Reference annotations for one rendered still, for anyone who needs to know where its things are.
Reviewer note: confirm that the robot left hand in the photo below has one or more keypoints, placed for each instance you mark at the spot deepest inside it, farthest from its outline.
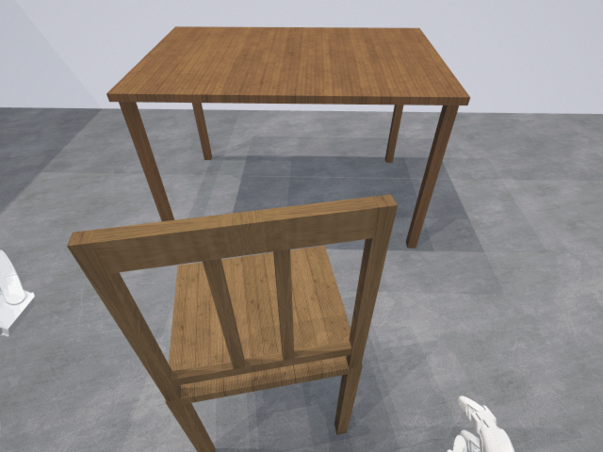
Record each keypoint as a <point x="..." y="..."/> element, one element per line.
<point x="15" y="303"/>

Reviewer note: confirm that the chair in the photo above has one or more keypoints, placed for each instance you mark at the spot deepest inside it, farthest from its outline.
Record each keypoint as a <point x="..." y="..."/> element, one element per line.
<point x="248" y="323"/>

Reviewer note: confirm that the table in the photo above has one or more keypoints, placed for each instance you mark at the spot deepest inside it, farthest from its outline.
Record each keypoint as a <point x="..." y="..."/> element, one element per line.
<point x="293" y="65"/>

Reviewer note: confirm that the robot right hand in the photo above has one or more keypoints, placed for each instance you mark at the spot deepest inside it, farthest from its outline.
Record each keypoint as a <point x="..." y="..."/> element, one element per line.
<point x="491" y="438"/>

